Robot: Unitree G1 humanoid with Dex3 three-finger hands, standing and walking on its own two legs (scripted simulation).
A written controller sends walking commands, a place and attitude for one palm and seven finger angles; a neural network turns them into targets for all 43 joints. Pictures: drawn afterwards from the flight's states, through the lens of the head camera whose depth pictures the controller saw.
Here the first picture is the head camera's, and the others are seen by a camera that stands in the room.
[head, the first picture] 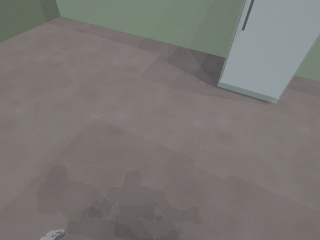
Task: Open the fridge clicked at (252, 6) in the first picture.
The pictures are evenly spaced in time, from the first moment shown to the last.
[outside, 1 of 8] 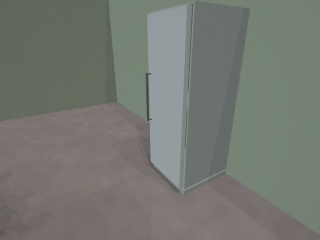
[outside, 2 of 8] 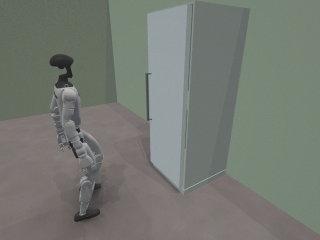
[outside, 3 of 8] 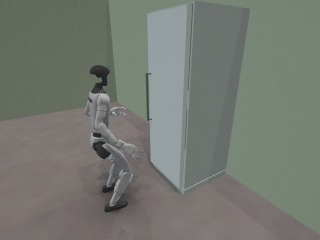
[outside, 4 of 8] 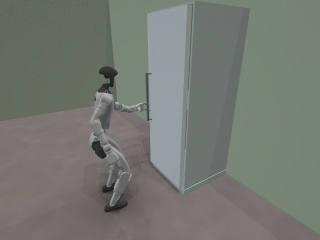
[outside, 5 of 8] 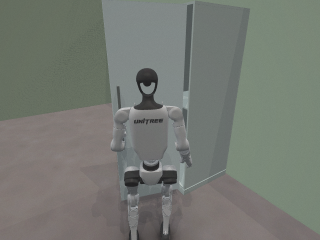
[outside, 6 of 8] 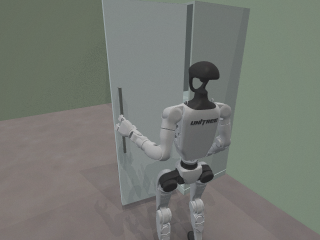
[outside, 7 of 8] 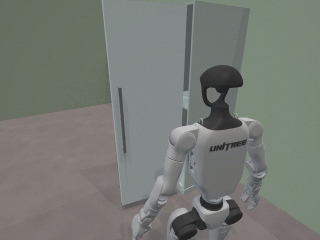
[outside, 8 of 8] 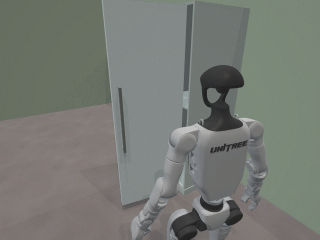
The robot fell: no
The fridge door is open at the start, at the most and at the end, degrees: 0 91 79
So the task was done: yes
